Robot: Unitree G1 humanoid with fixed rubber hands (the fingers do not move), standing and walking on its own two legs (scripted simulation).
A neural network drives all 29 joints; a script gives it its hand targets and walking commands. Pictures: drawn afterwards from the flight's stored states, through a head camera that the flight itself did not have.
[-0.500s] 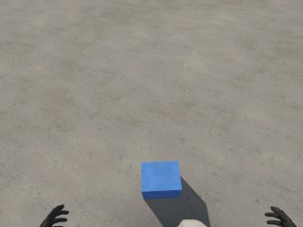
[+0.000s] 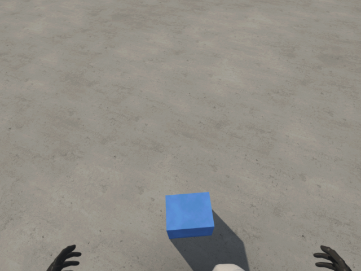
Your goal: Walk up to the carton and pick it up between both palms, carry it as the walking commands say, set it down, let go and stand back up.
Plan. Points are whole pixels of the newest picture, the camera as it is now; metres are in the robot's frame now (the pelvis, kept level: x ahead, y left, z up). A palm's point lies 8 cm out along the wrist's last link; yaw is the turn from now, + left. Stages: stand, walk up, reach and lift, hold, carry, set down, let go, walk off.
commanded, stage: walk up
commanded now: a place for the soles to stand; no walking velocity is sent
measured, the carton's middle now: (188, 215) +0.43 +0.01 -0.68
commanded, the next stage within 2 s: reach and lift in 1.70 s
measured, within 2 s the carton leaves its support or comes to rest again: neither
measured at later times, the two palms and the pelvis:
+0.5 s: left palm out of the picture +0.12 +0.32 -0.10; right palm out of the picture +0.10 -0.32 -0.10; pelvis +0.00 +0.01 +0.00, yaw -2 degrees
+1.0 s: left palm (60, 262) +0.15 +0.31 -0.10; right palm out of the picture +0.08 -0.32 -0.10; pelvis +0.01 +0.01 +0.00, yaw -4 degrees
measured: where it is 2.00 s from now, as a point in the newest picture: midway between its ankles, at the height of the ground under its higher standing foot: outside the picture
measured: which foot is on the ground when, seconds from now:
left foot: down 0.00-1.00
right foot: down 0.00-1.00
